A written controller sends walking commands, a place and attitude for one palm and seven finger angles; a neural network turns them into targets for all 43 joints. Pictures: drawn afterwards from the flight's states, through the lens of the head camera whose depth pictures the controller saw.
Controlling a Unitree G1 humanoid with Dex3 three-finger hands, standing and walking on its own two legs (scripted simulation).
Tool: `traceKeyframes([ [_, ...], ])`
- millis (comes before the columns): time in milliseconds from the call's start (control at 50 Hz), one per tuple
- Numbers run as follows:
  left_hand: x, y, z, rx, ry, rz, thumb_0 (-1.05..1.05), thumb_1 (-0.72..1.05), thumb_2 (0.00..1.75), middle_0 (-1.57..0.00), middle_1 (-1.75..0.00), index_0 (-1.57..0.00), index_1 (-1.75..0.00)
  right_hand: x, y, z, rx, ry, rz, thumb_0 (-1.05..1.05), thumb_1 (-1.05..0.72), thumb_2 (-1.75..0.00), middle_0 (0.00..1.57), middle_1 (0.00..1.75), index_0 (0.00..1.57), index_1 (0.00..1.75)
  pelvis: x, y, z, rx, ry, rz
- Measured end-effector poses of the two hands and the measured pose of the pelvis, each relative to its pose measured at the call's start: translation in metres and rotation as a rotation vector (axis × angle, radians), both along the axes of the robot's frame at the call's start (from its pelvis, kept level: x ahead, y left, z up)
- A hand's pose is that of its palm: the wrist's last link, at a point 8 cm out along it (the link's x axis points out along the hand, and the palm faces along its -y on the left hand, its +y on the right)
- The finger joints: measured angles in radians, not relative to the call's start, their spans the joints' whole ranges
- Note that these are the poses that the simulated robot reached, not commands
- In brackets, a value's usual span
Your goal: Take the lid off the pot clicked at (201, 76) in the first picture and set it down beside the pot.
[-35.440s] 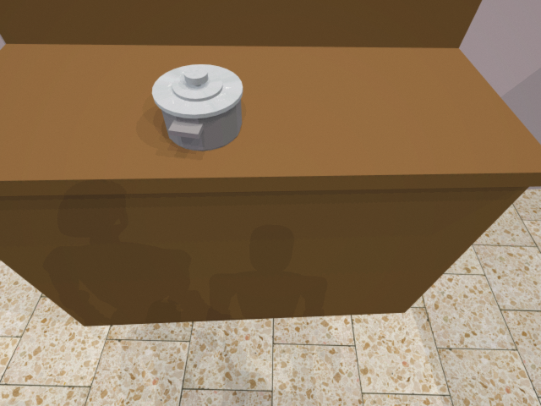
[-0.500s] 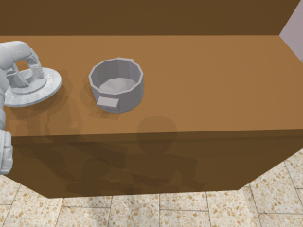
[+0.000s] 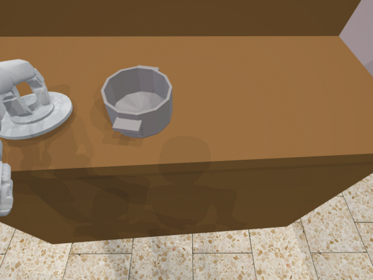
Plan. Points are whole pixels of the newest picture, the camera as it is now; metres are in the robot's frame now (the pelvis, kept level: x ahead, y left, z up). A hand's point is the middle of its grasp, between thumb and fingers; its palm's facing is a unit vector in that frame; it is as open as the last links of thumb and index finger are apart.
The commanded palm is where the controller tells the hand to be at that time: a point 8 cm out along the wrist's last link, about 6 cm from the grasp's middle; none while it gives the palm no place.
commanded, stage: lower the lid onto the table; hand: left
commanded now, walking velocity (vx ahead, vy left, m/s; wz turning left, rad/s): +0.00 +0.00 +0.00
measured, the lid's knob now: (27, 103) +0.49 +0.31 +0.10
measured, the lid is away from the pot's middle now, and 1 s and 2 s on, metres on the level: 0.24 0.24 0.24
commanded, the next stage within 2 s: open the fingers wide in 0.50 s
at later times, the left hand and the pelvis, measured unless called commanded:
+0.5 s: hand (23, 106) +0.46 +0.30 +0.11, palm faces -0.50 -0.14 -0.86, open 6.5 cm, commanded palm +0.50 +0.31 +0.16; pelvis -0.01 +0.00 -0.01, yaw -1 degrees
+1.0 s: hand (24, 110) +0.45 +0.30 +0.11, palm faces -0.42 -0.08 -0.90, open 6.6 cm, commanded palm +0.48 +0.31 +0.16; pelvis -0.02 -0.01 -0.02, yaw -1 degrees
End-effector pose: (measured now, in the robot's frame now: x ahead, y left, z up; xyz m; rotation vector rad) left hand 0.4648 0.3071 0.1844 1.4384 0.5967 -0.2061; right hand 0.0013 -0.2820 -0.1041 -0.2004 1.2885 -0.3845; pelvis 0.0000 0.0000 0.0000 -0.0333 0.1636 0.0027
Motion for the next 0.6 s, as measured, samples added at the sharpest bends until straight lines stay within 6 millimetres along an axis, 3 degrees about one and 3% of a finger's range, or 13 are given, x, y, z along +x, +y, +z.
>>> traceKeyframes([
  [320, 0.005, 0.001, -0.006, 0.008, 0.007, 0.010, 0.08, 0.36, 0.69, -0.66, -0.91, -0.77, -0.93, -0.007, 0.003, -0.006, 0.011, 0.027, -0.020, 0.00, -0.90, -0.89, 0.20, 0.30, 0.20, 0.30, -0.002, 0.000, -0.005, -0.003, 0.033, -0.004],
  [600, 0.004, 0.000, -0.012, 0.014, 0.022, 0.029, 0.09, 0.34, 0.68, -0.66, -0.94, -0.79, -0.96, -0.033, -0.002, -0.010, -0.009, 0.071, -0.051, 0.00, -0.90, -0.89, 0.20, 0.30, 0.20, 0.30, -0.012, -0.004, -0.013, -0.005, 0.059, -0.013],
])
